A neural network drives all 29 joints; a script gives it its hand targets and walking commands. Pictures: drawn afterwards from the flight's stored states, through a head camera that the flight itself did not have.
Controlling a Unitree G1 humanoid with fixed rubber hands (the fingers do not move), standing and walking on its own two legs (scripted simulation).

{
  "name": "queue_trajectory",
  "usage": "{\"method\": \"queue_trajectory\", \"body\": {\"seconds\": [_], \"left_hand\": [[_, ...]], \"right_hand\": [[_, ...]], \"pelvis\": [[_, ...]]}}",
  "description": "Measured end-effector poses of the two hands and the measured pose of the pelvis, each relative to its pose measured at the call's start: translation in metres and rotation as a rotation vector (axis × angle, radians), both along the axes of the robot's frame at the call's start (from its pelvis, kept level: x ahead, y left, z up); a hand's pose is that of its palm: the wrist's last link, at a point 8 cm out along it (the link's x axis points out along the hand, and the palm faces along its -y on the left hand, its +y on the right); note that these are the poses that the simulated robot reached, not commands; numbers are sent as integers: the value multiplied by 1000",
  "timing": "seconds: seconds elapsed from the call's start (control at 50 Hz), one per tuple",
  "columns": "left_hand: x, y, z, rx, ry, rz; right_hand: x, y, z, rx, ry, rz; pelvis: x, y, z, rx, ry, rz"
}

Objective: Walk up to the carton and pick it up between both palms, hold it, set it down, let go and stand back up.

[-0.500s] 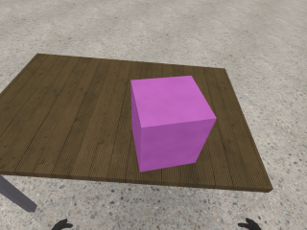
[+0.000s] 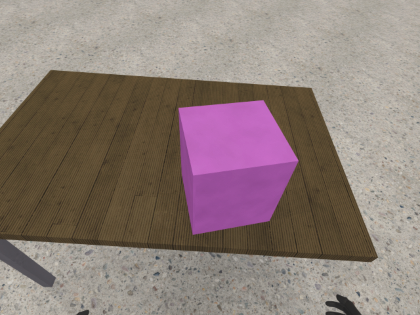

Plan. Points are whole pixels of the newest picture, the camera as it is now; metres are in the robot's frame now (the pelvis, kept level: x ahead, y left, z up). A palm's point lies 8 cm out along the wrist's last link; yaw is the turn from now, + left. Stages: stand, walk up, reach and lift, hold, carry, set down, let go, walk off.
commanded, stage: stand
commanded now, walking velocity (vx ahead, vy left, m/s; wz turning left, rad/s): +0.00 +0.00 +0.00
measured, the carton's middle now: (227, 168) +0.45 -0.02 -0.02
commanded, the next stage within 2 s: none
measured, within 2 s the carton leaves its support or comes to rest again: neither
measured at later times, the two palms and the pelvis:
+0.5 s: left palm out of the picture +0.07 +0.28 -0.10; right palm out of the picture +0.11 -0.27 -0.09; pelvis +0.00 +0.00 +0.00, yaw +0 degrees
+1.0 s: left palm out of the picture +0.06 +0.28 -0.10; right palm out of the picture +0.10 -0.28 -0.09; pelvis -0.01 -0.01 +0.00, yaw +0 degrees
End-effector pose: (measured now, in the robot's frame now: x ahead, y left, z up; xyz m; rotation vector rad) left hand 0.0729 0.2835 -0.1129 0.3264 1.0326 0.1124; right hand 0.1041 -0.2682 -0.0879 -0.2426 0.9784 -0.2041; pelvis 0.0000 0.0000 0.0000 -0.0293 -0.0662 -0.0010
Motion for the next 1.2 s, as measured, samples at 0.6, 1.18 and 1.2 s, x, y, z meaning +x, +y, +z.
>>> {"method": "queue_trajectory", "body": {"seconds": [0.6,1.18,1.2], "left_hand": [[-7,-1,9,26,10,3],[-9,-3,12,30,19,3],[-9,-3,12,30,19,3]], "right_hand": [[1,-5,-4,17,-2,6],[-6,-9,-8,22,34,-3],[-6,-9,-8,22,33,-3]], "pelvis": [[-4,-5,3,7,4,1],[-6,-8,5,11,11,1],[-6,-8,5,11,12,1]]}}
